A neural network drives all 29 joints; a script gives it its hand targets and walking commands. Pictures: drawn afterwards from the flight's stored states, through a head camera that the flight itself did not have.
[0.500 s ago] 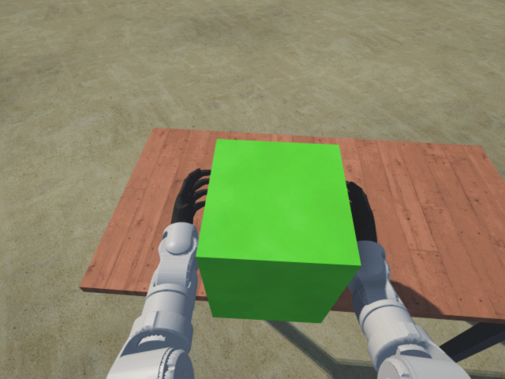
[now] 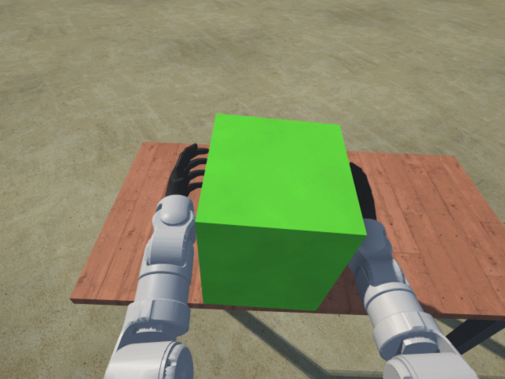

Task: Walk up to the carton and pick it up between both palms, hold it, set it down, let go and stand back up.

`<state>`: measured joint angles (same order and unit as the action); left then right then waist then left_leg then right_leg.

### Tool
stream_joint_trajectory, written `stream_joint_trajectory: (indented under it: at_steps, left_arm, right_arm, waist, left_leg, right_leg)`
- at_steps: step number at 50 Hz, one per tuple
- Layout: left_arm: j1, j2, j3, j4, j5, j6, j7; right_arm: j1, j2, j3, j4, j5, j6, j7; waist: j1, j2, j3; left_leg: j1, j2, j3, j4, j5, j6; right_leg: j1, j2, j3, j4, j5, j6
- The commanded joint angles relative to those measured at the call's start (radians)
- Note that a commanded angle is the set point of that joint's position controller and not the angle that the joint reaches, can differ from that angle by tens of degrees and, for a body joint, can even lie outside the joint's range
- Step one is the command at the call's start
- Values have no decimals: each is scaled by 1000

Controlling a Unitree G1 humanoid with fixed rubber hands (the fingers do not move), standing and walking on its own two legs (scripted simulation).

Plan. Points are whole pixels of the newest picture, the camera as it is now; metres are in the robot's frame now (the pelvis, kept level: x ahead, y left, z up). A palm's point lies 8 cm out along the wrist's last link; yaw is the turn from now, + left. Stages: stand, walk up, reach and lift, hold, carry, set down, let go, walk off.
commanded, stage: reach and lift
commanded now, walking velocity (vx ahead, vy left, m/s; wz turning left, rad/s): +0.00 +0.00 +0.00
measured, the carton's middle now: (268, 217) +0.37 +0.02 +0.08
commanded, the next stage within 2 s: hold in 1.84 s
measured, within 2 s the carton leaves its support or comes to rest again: neither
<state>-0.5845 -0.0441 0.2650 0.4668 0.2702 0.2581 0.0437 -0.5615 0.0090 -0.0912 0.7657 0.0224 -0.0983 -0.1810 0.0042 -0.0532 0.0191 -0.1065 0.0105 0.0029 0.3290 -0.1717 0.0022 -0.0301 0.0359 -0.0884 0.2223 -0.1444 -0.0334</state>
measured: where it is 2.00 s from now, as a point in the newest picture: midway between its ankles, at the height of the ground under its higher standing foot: outside the picture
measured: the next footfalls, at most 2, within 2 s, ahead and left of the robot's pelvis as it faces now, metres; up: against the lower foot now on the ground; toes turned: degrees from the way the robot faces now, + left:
none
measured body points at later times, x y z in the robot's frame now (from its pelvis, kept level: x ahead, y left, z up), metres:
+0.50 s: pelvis -0.02 +0.01 +0.00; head -0.04 +0.04 +0.45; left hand +0.38 +0.16 +0.17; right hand +0.37 -0.14 +0.14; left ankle +0.01 +0.11 -0.75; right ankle -0.01 -0.09 -0.75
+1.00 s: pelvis -0.02 +0.01 +0.00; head -0.06 +0.04 +0.44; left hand +0.37 +0.15 +0.20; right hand +0.36 -0.14 +0.17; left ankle +0.01 +0.11 -0.75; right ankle -0.01 -0.09 -0.75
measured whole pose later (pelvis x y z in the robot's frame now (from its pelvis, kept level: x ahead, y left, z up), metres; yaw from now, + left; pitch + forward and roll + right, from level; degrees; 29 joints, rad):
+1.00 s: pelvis -0.02 +0.01 +0.00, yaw +0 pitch -8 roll -1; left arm -0.70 -0.02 0.27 0.24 0.33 0.68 0.00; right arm -0.66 -0.03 -0.04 0.59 0.15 0.25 -0.19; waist -0.09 -0.05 0.05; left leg -0.04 0.00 0.01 0.35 -0.17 0.02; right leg 0.03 0.02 -0.09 0.26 -0.15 -0.02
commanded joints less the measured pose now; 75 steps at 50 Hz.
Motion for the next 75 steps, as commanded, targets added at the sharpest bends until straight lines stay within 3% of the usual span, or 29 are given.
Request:
stream_joint_trajectory:
  at_steps: [1, 5, 10, 16, 20, 23, 28, 33, 38, 41, 46, 49, 54, 59, 65, 75]
  left_arm:
    - [-486, -588, -402, -141, -43, 23, -174]
    - [-490, -591, -441, -209, -62, 81, -176]
    - [-537, -584, -453, -242, -77, 130, -178]
    - [-568, -588, -451, -223, -85, 194, -173]
    - [-599, -594, -466, -248, -101, 219, -167]
    - [-585, -577, -423, -217, -77, 255, -174]
    - [-604, -571, -429, -277, -80, 291, -181]
    - [-610, -565, -423, -279, -70, 325, -182]
    - [-631, -572, -455, -340, -88, 340, -178]
    - [-650, -566, -443, -324, -82, 352, -179]
    - [-666, -573, -446, -319, -89, 367, -180]
    - [-678, -565, -421, -287, -78, 377, -186]
    - [-714, -581, -442, -298, -100, 376, -180]
    - [-722, -572, -413, -269, -84, 383, -182]
    - [-723, -567, -412, -289, -91, 387, -181]
    - [-761, -572, -412, -288, -99, 400, -182]
  right_arm:
    - [-728, 517, 363, -315, 10, -35, 98]
    - [-757, 497, 374, -398, 42, -8, 98]
    - [-793, 487, 358, -429, 47, 30, 103]
    - [-847, 470, 321, -440, 49, 81, 109]
    - [-889, 481, 334, -473, 71, 107, 109]
    - [-895, 476, 327, -452, 81, 139, 105]
    - [-903, 491, 362, -482, 129, 179, 93]
    - [-918, 492, 368, -492, 145, 214, 86]
    - [-929, 504, 401, -536, 183, 234, 78]
    - [-954, 507, 390, -534, 179, 251, 78]
    - [-979, 512, 388, -543, 188, 263, 78]
    - [-975, 501, 357, -503, 177, 278, 78]
    - [-1026, 507, 361, -539, 187, 277, 82]
    - [-1016, 503, 333, -478, 179, 289, 87]
    - [-1031, 507, 364, -499, 207, 298, 78]
    - [-1060, 508, 352, -494, 217, 316, 81]
  waist:
    - [-10, 57, -420]
    - [-24, 88, -418]
    - [-39, 81, -409]
    - [-63, 76, -394]
    - [-72, 77, -442]
    - [-67, 60, -389]
    - [-83, 60, -415]
    - [-88, 65, -384]
    - [-101, 80, -422]
    - [-97, 69, -387]
    - [-101, 67, -408]
    - [-107, 65, -363]
    - [-112, 74, -426]
    - [-111, 76, -389]
    - [-108, 59, -418]
    - [-105, 74, -416]
  left_leg:
    - [132, -25, 32, 19, 406, -47]
    - [161, -25, 26, 25, 395, -54]
    - [158, -24, 24, 6, 305, -43]
    - [176, -19, 20, -9, 220, -36]
    - [204, -22, 13, 9, 269, -39]
    - [181, -24, 17, -6, 224, -24]
    - [201, -32, 14, 12, 296, -28]
    - [197, -35, 14, 7, 259, -23]
    - [219, -37, 6, 29, 319, -32]
    - [191, -36, 7, 7, 242, -20]
    - [197, -35, 7, 11, 249, -18]
    - [175, -35, 11, -11, 181, -15]
    - [197, -34, 6, 11, 225, -22]
    - [180, -31, 9, -13, 179, -17]
    - [202, -37, 7, 12, 257, -19]
    - [187, -35, 8, 1, 225, -17]
  right_leg:
    - [187, -12, 8, 44, 349, 66]
    - [155, -6, -1, 40, 298, 60]
    - [120, -5, -8, 33, 213, 61]
    - [71, 0, -17, 18, 110, 58]
    - [88, 5, -15, 29, 166, 61]
    - [100, 3, -12, 24, 150, 67]
    - [143, 9, -8, 37, 241, 74]
    - [129, 8, -4, 32, 215, 74]
    - [147, 14, -4, 46, 284, 76]
    - [127, 11, -3, 38, 218, 77]
    - [131, 12, -1, 38, 230, 75]
    - [112, 9, -2, 27, 162, 75]
    - [115, 14, -4, 34, 193, 72]
    - [100, 13, -5, 30, 142, 69]
    - [128, 19, -2, 36, 218, 77]
    - [110, 18, 0, 35, 175, 73]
